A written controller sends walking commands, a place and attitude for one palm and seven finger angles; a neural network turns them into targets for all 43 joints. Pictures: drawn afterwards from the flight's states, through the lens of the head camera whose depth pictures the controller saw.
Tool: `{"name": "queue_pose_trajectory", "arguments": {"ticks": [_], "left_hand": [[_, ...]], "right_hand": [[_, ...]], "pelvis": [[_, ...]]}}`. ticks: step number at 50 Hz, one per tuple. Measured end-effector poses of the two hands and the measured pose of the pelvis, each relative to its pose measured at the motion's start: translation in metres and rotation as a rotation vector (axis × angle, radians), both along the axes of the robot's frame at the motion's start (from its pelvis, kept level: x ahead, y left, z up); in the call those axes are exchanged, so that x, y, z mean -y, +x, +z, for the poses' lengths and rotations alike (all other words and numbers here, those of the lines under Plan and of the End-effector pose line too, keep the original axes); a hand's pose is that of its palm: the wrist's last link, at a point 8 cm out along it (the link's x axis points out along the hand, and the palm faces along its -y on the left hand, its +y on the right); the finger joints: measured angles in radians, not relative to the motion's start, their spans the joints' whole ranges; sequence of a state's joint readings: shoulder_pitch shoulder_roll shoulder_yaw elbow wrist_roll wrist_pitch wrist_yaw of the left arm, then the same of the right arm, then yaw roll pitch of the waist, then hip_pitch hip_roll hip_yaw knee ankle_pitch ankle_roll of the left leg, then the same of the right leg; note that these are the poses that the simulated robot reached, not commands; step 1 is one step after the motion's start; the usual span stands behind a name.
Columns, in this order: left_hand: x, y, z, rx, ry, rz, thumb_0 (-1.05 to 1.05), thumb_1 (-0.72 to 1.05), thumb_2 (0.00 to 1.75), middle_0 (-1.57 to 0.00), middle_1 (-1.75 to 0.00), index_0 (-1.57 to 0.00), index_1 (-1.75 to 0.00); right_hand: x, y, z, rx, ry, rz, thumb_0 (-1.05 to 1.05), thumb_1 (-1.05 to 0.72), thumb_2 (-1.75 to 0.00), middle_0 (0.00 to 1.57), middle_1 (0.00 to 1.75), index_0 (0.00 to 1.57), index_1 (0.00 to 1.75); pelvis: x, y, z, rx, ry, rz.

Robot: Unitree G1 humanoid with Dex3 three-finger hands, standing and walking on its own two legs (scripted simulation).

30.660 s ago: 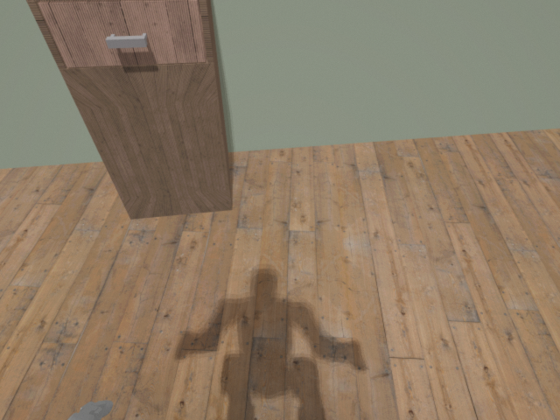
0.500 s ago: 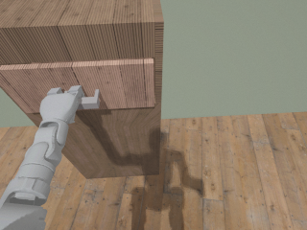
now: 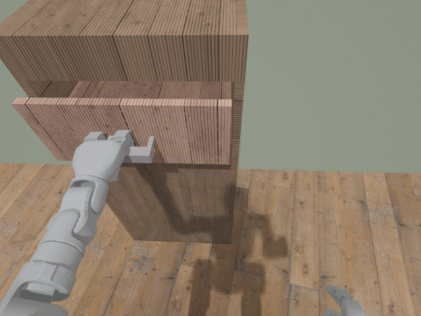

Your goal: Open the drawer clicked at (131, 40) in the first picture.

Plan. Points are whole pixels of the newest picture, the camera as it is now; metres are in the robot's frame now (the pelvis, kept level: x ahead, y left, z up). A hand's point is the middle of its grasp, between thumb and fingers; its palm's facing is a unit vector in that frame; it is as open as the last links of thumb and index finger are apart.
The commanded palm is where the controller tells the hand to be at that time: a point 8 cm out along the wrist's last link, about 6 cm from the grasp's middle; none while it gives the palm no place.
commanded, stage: pull the drawer open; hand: left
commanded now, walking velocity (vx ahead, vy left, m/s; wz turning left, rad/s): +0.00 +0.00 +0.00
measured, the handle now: (128, 147) +0.43 +0.20 +0.07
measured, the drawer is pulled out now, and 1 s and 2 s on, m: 0.07 0.17 0.30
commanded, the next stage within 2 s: open the thumb to release the handle in 1.86 s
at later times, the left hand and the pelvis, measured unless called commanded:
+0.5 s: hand (110, 173) +0.38 +0.23 +0.05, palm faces -0.02 -0.04 -1.00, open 5.7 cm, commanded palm +0.33 +0.24 +0.10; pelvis -0.03 +0.00 +0.00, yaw -1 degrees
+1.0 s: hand (94, 224) +0.27 +0.23 +0.05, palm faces +0.04 -0.12 -0.99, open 5.7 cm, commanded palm +0.23 +0.24 +0.10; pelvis +0.01 +0.01 +0.00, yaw -1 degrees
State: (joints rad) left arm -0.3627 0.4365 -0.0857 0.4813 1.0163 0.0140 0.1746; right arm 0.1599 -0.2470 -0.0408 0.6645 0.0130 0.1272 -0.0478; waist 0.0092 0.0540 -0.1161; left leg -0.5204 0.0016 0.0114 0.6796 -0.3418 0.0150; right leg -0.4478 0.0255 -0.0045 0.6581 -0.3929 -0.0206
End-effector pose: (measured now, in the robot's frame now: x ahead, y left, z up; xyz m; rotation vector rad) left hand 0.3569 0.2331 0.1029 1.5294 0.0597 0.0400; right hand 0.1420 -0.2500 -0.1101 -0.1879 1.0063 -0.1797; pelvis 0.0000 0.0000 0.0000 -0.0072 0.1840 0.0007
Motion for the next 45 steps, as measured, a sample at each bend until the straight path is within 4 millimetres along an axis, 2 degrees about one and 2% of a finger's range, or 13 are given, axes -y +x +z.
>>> {"name": "queue_pose_trajectory", "arguments": {"ticks": [5,17,21,25,29,33,37,45], "left_hand": [[0.000,0.001,0.001,-0.020,0.004,0.003,0.00,0.71,0.79,-0.39,-1.35,-0.38,-1.35],[0.000,0.001,0.001,-0.021,0.011,-0.008,-0.01,0.71,0.80,-0.40,-1.35,-0.37,-1.35],[-0.001,0.001,0.001,-0.016,0.013,-0.013,-0.01,0.71,0.81,-0.40,-1.35,-0.37,-1.35],[-0.001,0.000,0.001,-0.011,0.004,-0.013,-0.01,0.71,0.80,-0.39,-1.35,-0.36,-1.35],[-0.002,-0.007,0.000,0.002,-0.025,-0.015,0.00,0.72,0.79,-0.36,-1.35,-0.37,-1.35],[-0.003,-0.023,-0.001,0.028,-0.052,-0.017,0.00,0.74,0.78,-0.34,-1.35,-0.37,-1.35],[-0.003,-0.044,-0.003,0.052,-0.062,-0.018,0.00,0.74,0.78,-0.33,-1.35,-0.36,-1.35],[-0.002,-0.089,-0.003,0.057,-0.076,0.010,0.00,0.74,0.78,-0.33,-1.35,-0.36,-1.34]], "right_hand": [[0.004,-0.020,-0.005,-0.025,0.002,-0.023,0.01,-0.91,-0.90,0.20,0.30,0.20,0.30],[0.022,-0.086,-0.016,-0.137,-0.021,-0.089,0.01,-0.91,-0.90,0.20,0.30,0.20,0.30],[0.024,-0.099,-0.016,-0.155,-0.025,-0.107,0.01,-0.91,-0.90,0.20,0.30,0.20,0.30],[0.023,-0.103,-0.014,-0.144,-0.017,-0.132,0.01,-0.91,-0.90,0.20,0.30,0.20,0.30],[0.020,-0.096,-0.008,-0.104,-0.005,-0.151,0.01,-0.91,-0.90,0.20,0.30,0.20,0.30],[0.015,-0.076,-0.001,-0.044,0.006,-0.145,0.01,-0.91,-0.90,0.20,0.30,0.20,0.30],[0.007,-0.045,0.006,0.018,0.014,-0.102,0.01,-0.91,-0.90,0.20,0.30,0.20,0.30],[-0.016,0.031,0.021,0.158,0.047,0.030,0.01,-0.91,-0.90,0.20,0.30,0.20,0.30]], "pelvis": [[0.003,-0.007,-0.001,0.007,0.002,0.001],[0.006,-0.022,-0.003,0.005,0.003,-0.002],[0.006,-0.025,-0.003,0.005,0.002,-0.004],[0.004,-0.025,-0.002,0.004,0.002,-0.020],[0.000,-0.020,0.000,0.006,0.003,-0.041],[-0.004,-0.012,0.002,0.012,0.003,-0.052],[-0.008,-0.005,0.002,0.019,0.001,-0.052],[-0.013,0.007,0.002,0.035,0.000,-0.035]]}}
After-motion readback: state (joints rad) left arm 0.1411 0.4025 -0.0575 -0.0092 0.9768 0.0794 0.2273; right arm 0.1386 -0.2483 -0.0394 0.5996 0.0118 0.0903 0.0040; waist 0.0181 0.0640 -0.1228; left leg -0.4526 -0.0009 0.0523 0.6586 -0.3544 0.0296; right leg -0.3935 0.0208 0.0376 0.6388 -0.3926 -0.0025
